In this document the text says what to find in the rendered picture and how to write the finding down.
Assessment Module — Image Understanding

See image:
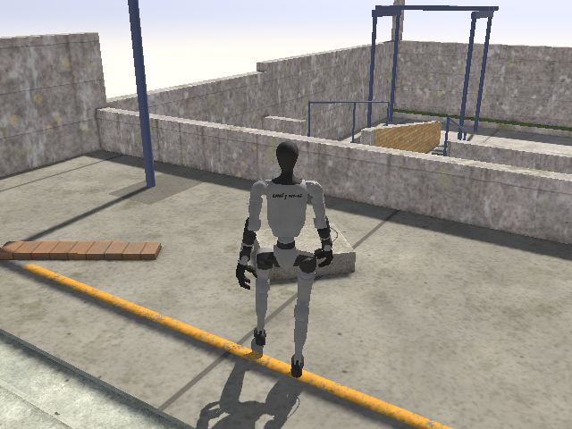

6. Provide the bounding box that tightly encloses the robot left upper arm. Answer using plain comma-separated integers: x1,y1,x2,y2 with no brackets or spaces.
248,180,269,231

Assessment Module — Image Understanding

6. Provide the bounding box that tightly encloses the robot left hand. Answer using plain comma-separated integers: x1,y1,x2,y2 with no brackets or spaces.
236,263,257,290

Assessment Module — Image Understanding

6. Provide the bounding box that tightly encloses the robot right forearm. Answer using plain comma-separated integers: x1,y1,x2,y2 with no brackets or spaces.
317,216,332,251

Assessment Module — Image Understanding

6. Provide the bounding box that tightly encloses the right robot foot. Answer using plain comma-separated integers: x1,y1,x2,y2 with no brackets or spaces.
291,354,304,378

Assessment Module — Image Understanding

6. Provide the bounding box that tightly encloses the robot right hand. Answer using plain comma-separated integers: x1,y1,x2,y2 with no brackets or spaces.
314,248,333,267

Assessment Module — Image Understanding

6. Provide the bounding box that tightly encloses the right robot shin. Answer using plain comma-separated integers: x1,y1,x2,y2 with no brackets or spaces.
294,306,309,365

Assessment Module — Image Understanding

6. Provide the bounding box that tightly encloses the robot right upper arm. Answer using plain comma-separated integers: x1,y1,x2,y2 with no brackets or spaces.
306,181,327,229

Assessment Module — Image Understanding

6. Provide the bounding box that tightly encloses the robot left forearm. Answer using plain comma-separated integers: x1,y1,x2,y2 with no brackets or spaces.
238,218,256,265

